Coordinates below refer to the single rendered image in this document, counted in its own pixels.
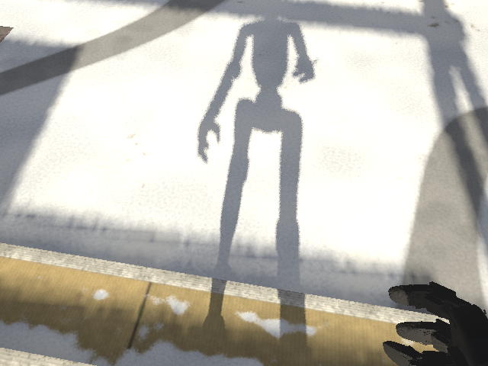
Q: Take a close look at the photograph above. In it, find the right robot hand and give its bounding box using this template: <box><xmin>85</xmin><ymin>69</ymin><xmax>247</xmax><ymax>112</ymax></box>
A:
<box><xmin>383</xmin><ymin>281</ymin><xmax>488</xmax><ymax>366</ymax></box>

